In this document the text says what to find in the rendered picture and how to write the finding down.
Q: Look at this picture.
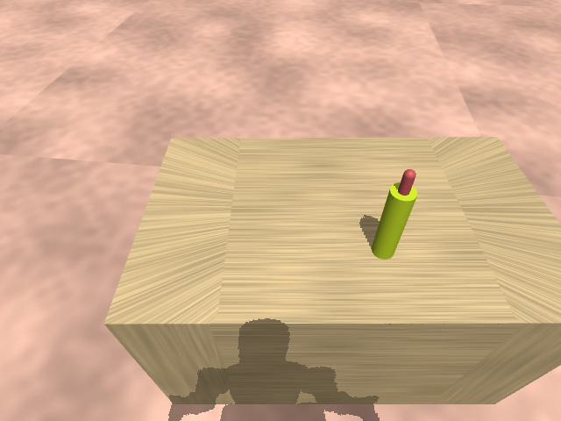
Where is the bottle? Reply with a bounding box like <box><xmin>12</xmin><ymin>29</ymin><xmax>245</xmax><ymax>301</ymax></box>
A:
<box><xmin>372</xmin><ymin>169</ymin><xmax>417</xmax><ymax>260</ymax></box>

